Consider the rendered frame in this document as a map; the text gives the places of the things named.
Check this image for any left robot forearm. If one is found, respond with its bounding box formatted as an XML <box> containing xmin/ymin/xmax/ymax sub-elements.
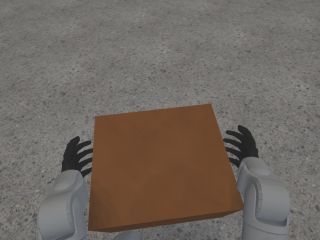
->
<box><xmin>36</xmin><ymin>169</ymin><xmax>89</xmax><ymax>240</ymax></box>

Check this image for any robot right hand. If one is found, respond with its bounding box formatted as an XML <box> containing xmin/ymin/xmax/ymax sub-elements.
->
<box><xmin>223</xmin><ymin>125</ymin><xmax>259</xmax><ymax>168</ymax></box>

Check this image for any robot left hand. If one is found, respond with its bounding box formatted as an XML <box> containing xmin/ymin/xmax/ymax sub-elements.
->
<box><xmin>61</xmin><ymin>136</ymin><xmax>93</xmax><ymax>178</ymax></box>

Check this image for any carton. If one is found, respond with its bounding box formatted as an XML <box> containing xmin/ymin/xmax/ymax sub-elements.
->
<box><xmin>88</xmin><ymin>103</ymin><xmax>244</xmax><ymax>233</ymax></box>

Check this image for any right robot forearm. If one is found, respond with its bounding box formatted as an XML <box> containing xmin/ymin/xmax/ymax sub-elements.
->
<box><xmin>236</xmin><ymin>157</ymin><xmax>291</xmax><ymax>240</ymax></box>

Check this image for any robot left thigh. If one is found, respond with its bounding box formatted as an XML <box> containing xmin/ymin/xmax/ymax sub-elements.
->
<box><xmin>113</xmin><ymin>230</ymin><xmax>145</xmax><ymax>240</ymax></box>

